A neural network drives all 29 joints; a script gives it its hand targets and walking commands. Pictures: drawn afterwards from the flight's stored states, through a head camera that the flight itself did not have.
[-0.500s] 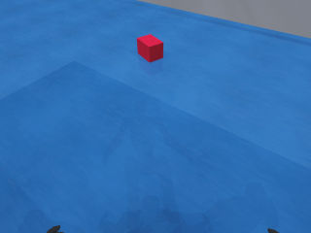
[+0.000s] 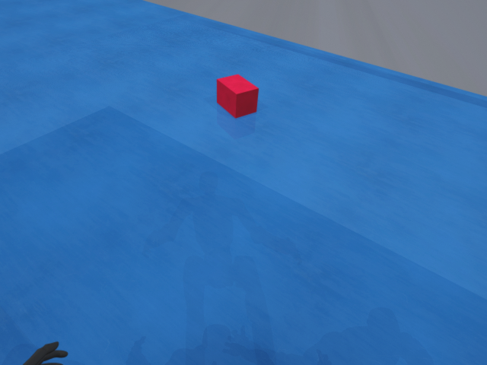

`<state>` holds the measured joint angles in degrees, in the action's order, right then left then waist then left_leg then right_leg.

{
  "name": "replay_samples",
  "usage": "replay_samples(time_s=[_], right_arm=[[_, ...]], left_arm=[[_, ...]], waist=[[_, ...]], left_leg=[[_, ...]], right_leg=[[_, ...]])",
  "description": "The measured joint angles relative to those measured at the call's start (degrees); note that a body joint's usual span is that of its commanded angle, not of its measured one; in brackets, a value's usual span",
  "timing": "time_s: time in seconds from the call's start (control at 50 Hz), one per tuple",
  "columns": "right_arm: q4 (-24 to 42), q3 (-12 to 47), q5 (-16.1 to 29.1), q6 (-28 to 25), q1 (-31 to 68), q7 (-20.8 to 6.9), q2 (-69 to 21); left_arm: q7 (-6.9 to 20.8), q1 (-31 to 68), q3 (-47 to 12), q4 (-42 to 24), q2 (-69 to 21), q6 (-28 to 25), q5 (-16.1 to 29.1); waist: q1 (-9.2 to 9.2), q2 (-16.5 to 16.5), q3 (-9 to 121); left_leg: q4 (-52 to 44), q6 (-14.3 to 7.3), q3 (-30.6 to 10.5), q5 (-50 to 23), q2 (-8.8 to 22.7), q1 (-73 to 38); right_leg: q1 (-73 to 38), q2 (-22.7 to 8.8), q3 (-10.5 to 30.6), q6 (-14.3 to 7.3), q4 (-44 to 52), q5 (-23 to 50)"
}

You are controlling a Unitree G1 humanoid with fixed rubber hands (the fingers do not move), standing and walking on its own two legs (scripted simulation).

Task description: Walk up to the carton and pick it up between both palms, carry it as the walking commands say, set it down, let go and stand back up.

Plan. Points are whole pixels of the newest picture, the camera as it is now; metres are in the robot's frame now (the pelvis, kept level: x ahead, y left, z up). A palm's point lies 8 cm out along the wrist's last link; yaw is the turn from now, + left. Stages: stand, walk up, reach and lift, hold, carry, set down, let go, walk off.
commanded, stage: walk up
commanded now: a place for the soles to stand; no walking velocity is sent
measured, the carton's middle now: (236, 95) +2.27 +0.01 -0.67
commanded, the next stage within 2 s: none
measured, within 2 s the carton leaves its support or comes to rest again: neither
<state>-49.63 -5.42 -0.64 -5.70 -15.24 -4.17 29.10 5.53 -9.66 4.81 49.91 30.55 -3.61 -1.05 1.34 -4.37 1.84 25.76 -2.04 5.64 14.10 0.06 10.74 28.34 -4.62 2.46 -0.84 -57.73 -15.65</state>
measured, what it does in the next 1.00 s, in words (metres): walks ahead: right foot, then left foot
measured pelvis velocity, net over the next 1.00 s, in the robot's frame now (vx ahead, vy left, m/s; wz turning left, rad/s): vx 0.55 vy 0.03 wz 0.02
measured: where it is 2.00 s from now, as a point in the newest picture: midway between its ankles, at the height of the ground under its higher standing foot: (224, 215)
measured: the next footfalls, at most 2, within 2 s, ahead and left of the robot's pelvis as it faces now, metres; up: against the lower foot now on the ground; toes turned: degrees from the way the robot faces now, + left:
right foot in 0.28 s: +0.32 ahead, -0.15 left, +0.00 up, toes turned -4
left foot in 0.70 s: +0.55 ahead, +0.14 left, +0.00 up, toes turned +9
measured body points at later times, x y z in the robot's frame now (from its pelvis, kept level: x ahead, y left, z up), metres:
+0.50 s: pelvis +0.26 -0.03 +0.00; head +0.27 -0.04 +0.45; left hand +0.34 +0.32 -0.07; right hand +0.40 -0.36 -0.09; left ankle +0.34 +0.12 -0.69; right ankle +0.28 -0.15 -0.74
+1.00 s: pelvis +0.55 +0.03 +0.00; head +0.57 +0.05 +0.45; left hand +0.68 +0.36 -0.10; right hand +0.62 -0.32 -0.07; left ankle +0.51 +0.14 -0.74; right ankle +0.70 -0.12 -0.70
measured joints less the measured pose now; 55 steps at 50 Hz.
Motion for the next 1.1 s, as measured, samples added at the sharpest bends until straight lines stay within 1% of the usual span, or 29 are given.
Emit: replay_samples(time_s=[0.04, 0.1, 0.18, 0.24, 0.26, 0.28, 0.3, 0.34, 0.36, 0.38, 0.4, 0.44, 0.5, 0.58, 0.62, 0.64, 0.68, 0.7, 0.72, 0.74, 0.76, 0.78, 0.8, 0.82, 0.86, 0.9, 0.98, 1.04, 1.1], right_arm=[[0.3, 0.3, 0.1, -0.5, -1.9, 0.1, -0.2], [0.6, 0.4, 0.3, -0.9, -4.7, 0.0, -0.3], [1.0, 0.3, 0.2, -1.1, -7.4, 0.1, -0.1], [1.4, 0.2, 0.0, -0.8, -8.4, 0.3, 0.5], [1.5, 0.2, -0.1, -0.7, -8.6, 0.4, 0.7], [1.7, 0.3, -0.2, -0.6, -8.8, 0.6, 0.9], [1.8, 0.4, 0.0, -0.4, -8.3, 0.8, 0.6], [2.0, 0.9, 0.5, -0.1, -6.3, 1.3, -0.2], [2.1, 1.1, 0.6, -0.1, -5.3, 1.4, -0.4], [2.1, 1.3, 0.6, -0.2, -4.3, 1.3, -0.6], [2.1, 1.4, 0.5, -0.2, -3.3, 1.1, -0.8], [2.1, 1.6, 0.0, -0.2, -1.5, 0.2, -1.0], [2.2, 1.6, -0.4, 0.3, 1.3, -1.4, -1.0], [2.6, 1.0, -0.4, 0.9, 5.9, -2.8, -0.8], [2.8, 0.7, -0.1, 1.1, 8.1, -3.2, -0.8], [3.0, 0.7, 0.1, 1.2, 9.0, -3.4, -0.8], [3.6, 0.5, 0.1, 1.0, 10.2, -3.4, -0.5], [4.0, 0.4, -0.1, 0.7, 10.5, -3.1, 0.0], [4.4, 0.2, -0.5, 0.3, 10.8, -2.5, 0.1], [4.7, 0.2, -0.3, 0.0, 10.8, -1.9, -0.1], [5.0, 0.3, 0.4, -0.2, 10.3, -1.4, -0.6], [5.0, 0.6, 0.9, -0.3, 9.5, -0.9, -1.2], [5.0, 0.9, 1.2, -0.4, 8.4, -0.6, -1.8], [4.9, 1.2, 1.3, -0.5, 7.1, -0.3, -2.3], [4.6, 1.5, 1.2, -0.7, 4.7, 0.1, -2.8], [4.4, 1.4, 1.0, -1.0, 2.2, 0.3, -2.7], [3.5, 0.7, 1.0, -1.3, -2.5, 0.4, -1.8], [2.8, 0.3, 1.0, -1.0, -5.1, 0.3, -0.9], [2.3, 0.2, 0.7, -0.6, -6.8, 0.7, 0.1]], left_arm=[[0.9, 0.3, -0.1, 0.1, -0.9, 0.2, -0.2], [1.7, 1.6, -0.2, -0.2, -1.9, 0.5, -0.2], [2.4, 4.7, -0.3, -1.3, -2.7, 0.4, 0.3], [2.3, 6.9, -0.5, -2.3, -3.2, 0.0, 0.7], [2.1, 7.4, -0.6, -2.8, -3.2, -0.3, 0.7], [1.7, 7.7, -0.6, -3.3, -3.1, -0.8, 0.7], [1.0, 7.9, -0.4, -4.0, -3.0, -1.3, 0.6], [-0.1, 6.8, -0.3, -5.2, -3.4, -2.3, 0.9], [-0.5, 5.6, -0.4, -5.3, -3.7, -2.4, 1.1], [-0.8, 4.2, -0.6, -5.2, -4.0, -2.6, 1.1], [-1.1, 2.7, -0.7, -5.0, -4.2, -2.6, 1.1], [-1.3, -0.4, -0.7, -4.2, -3.9, -3.0, 0.9], [-1.1, -5.0, -0.2, -3.0, -2.6, -3.5, 0.7], [-0.8, -9.5, 0.5, -1.5, -0.5, -3.5, 0.9], [-0.8, -10.7, 0.6, -1.0, 0.2, -3.3, 1.0], [-0.9, -11.1, 0.6, -0.8, 0.5, -3.2, 1.0], [-1.1, -11.6, 0.4, -0.9, 0.9, -2.9, 0.9], [-1.3, -11.9, 0.1, -1.2, 0.9, -2.7, 1.0], [-1.5, -11.6, -0.2, -1.3, 0.7, -2.4, 1.3], [-1.9, -10.8, -0.5, -1.5, 0.4, -2.1, 1.3], [-2.2, -10.0, -0.9, -1.7, 0.0, -1.9, 1.2], [-2.3, -9.4, -1.3, -1.9, -0.3, -1.9, 1.2], [-2.3, -8.8, -1.5, -2.1, -0.6, -1.9, 1.3], [-2.1, -8.3, -1.7, -2.3, -0.9, -1.9, 1.2], [-1.5, -7.6, -1.8, -2.4, -1.5, -1.7, 0.9], [-0.9, -6.5, -1.8, -2.3, -2.0, -1.3, 0.6], [0.3, -2.8, -1.4, -2.3, -2.4, -0.8, 0.1], [1.0, 0.6, -0.9, -2.4, -2.6, -0.6, 0.2], [0.9, 3.2, -0.8, -3.3, -2.9, -0.6, 0.4]], waist=[[0.92, 0.3, 0.1], [2.11, 1.1, -0.3], [3.36, 2.3, -1.2], [3.85, 3.5, -1.7], [3.89, 4.0, -1.8], [3.83, 4.3, -2.0], [3.56, 4.6, -2.6], [2.73, 5.5, -3.8], [2.17, 6.1, -4.1], [1.49, 6.6, -4.1], [0.78, 7.1, -4.0], [-0.77, 7.6, -3.4], [-2.88, 7.4, -2.8], [-4.57, 6.4, -3.0], [-5.03, 5.7, -2.9], [-5.22, 5.3, -2.7], [-5.58, 4.6, -2.3], [-5.82, 4.4, -2.0], [-5.70, 3.8, -2.2], [-5.35, 3.2, -2.6], [-5.10, 2.5, -2.9], [-4.79, 1.9, -3.0], [-4.37, 1.2, -3.0], [-3.87, 0.5, -2.9], [-2.65, -0.3, -2.9], [-1.38, -0.4, -3.1], [0.86, 0.1, -4.3], [2.09, 0.9, -4.9], [2.78, 2.4, -4.8]], left_leg=[[-3.0, -0.2, 0.5, 0.1, -0.1, -3.1], [-6.8, 0.2, 0.5, 0.4, 0.0, -7.4], [-9.3, 1.1, 0.0, 2.6, 0.4, -12.0], [-7.8, 2.3, -0.3, 6.4, 1.3, -14.3], [-5.6, 2.8, -0.5, 8.6, 2.0, -14.3], [-0.9, 2.6, -0.6, 11.5, 2.8, -13.2], [8.1, 1.9, -0.7, 13.0, 3.9, -9.8], [27.4, 0.0, -5.2, 11.7, 3.2, -0.5], [33.4, -0.4, -6.7, 10.1, 2.9, 3.5], [36.6, -0.4, -7.2, 8.3, 3.1, 7.1], [37.1, -0.1, -7.2, 6.7, 3.7, 10.3], [33.8, 1.0, -6.3, 4.0, 5.3, 15.8], [24.5, 2.1, -5.0, 0.1, 7.1, 21.1], [12.8, 2.7, -4.1, -9.0, 7.5, 22.9], [8.9, 2.4, -3.4, -11.6, 6.9, 21.7], [7.3, 2.2, -2.9, -11.8, 6.5, 20.6], [4.7, 1.2, -2.0, -9.2, 5.3, 17.2], [3.3, 0.3, -1.8, -7.2, 4.6, 15.0], [5.0, -0.2, -1.4, -8.1, 3.8, 15.1], [7.8, -0.3, -1.1, -6.8, 3.2, 15.5], [9.1, -0.3, -0.7, -5.0, 2.9, 15.0], [9.0, -0.3, -0.4, -3.6, 2.6, 13.8], [7.9, -0.2, 0.0, -2.8, 2.4, 12.1], [6.2, 0.0, 0.5, -2.6, 2.1, 10.2], [2.8, -0.1, 1.5, -2.3, 1.5, 6.3], [-0.2, -0.3, 2.1, -1.7, 1.1, 2.8], [-4.2, 0.3, 2.6, 0.2, 0.4, -3.7], [-5.0, 1.3, 2.7, 3.1, 0.4, -7.8], [-2.4, 2.6, 2.7, 8.0, 1.5, -10.5]], right_leg=[[2.2, -0.7, -1.4, 1.1, 4.3, 2.8], [3.5, -1.2, -3.1, 1.4, 12.7, 6.8], [2.3, -0.9, -4.5, 0.6, 22.9, 11.2], [-0.5, 0.2, -5.8, -0.6, 27.4, 10.9], [-2.1, 1.0, -6.4, -1.2, 28.7, 9.5], [-3.9, 1.9, -6.5, -1.9, 29.8, 9.0], [-3.7, 2.4, -6.8, -2.0, 28.3, 11.2], [-3.7, 2.9, -7.5, -1.6, 24.2, 8.4], [-4.9, 3.1, -7.9, -1.4, 24.2, 6.7], [-6.5, 3.4, -8.3, -1.4, 25.0, 5.5], [-8.2, 3.6, -8.8, -1.5, 26.3, 5.0], [-11.4, 3.8, -9.6, -1.5, 29.3, 4.7], [-15.9, 3.9, -10.3, -1.3, 33.1, 3.6], [-21.7, 3.5, -10.6, 0.3, 36.4, 1.4], [-24.3, 2.9, -10.8, 1.2, 37.1, -0.5], [-25.4, 2.5, -10.8, 1.7, 37.0, -1.7], [-26.8, 1.4, -10.7, 2.5, 34.8, -5.2], [-26.1, 0.6, -10.5, 2.1, 31.1, -7.9], [-23.5, -0.8, -9.9, 0.8, 23.7, -9.6], [-19.8, -1.0, -7.5, -0.4, 14.6, -9.7], [-15.9, -0.4, -5.0, -1.1, 6.4, -9.0], [-12.3, 0.1, -3.4, -1.6, 0.6, -7.3], [-9.3, 0.1, -2.6, -1.7, -2.5, -5.4], [-6.6, -0.2, -2.3, -1.6, -3.3, -3.8], [-2.3, -1.3, -2.5, -0.8, -0.9, -1.6], [0.9, -2.3, -3.2, 0.0, 4.1, 0.3], [3.7, -3.2, -4.5, 0.2, 16.5, 7.0], [2.9, -2.1, -5.6, -0.4, 24.0, 11.7], [-0.1, 0.3, -6.9, -1.6, 27.6, 11.6]])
